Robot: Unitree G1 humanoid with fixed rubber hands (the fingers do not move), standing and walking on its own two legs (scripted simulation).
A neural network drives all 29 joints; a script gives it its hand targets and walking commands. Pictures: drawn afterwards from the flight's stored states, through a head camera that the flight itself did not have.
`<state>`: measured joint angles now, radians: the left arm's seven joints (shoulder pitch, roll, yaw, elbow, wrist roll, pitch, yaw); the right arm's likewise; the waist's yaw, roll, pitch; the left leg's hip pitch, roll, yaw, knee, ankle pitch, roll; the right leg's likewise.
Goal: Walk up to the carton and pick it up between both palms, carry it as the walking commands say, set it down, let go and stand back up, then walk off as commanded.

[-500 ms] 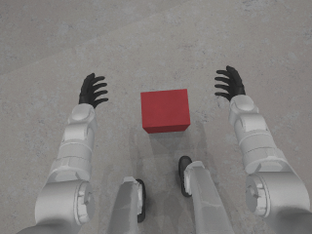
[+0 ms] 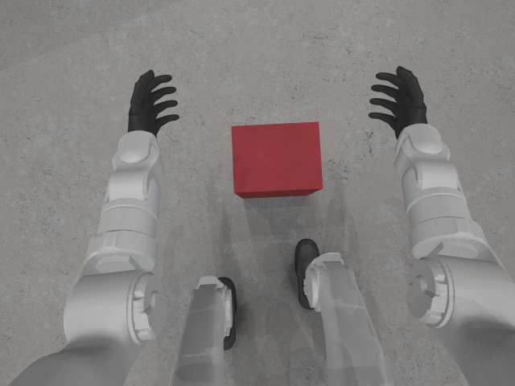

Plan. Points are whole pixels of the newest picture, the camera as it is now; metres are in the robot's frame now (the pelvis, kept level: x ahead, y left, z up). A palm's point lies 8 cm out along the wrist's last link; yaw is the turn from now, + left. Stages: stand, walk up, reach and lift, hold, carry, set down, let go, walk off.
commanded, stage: reach and lift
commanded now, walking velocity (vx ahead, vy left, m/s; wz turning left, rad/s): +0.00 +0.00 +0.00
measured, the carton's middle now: (274, 165) +0.47 -0.06 -0.49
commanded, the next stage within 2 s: none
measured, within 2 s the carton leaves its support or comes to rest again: neither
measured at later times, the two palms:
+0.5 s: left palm (179, 153) +0.48 +0.13 -0.27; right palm (370, 143) +0.45 -0.25 -0.27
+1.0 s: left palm (199, 169) +0.47 +0.13 -0.42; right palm (350, 157) +0.45 -0.24 -0.42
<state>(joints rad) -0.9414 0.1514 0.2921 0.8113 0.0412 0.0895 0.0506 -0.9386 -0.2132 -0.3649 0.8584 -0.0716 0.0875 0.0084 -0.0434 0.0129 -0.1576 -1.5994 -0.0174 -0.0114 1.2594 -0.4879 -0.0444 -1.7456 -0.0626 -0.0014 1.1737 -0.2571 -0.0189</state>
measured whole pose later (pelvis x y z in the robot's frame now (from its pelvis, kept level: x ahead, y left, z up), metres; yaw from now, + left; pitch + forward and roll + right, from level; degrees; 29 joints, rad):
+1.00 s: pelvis -0.06 +0.01 -0.24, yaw +1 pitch +40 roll +4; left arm -1.31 0.28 0.04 1.01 -0.21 0.05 0.14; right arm -1.39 -0.43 -0.10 1.18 0.22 0.01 -0.09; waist -0.05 0.03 0.29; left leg -2.18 -0.05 -0.01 2.17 -0.70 -0.06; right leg -2.37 -0.07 0.05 2.01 -0.34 -0.02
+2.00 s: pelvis -0.06 +0.01 -0.24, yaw +1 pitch +37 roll +4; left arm -1.45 0.20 0.11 1.08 -0.11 0.05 0.16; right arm -1.54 -0.37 -0.07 1.30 0.22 -0.02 -0.12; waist -0.07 0.04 0.37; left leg -2.17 -0.06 -0.01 2.19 -0.68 -0.06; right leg -2.36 -0.07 0.06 2.03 -0.33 -0.01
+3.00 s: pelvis -0.06 +0.01 -0.22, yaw +3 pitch +43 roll +3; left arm -1.29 0.04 0.41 0.79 0.12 0.27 0.12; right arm -1.33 -0.22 -0.35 0.87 -0.13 0.29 -0.05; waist -0.08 0.08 0.12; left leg -2.20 -0.10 -0.01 2.11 -0.66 -0.05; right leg -2.36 -0.05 0.09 1.97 -0.36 0.03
